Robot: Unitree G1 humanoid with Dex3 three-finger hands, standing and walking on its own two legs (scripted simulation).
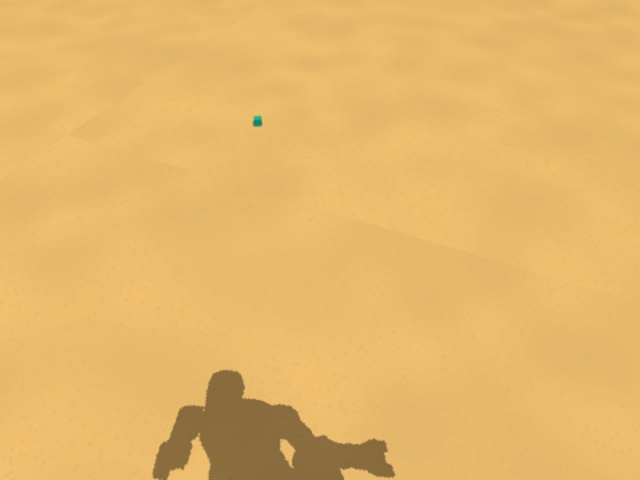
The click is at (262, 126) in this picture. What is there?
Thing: cube
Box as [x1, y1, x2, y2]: [254, 116, 261, 126]
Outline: 254,116 255,126 261,125 260,116
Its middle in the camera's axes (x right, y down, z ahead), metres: -0.35 -0.66 +2.25
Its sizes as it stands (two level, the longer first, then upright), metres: 0.042 0.042 0.042
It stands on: the floor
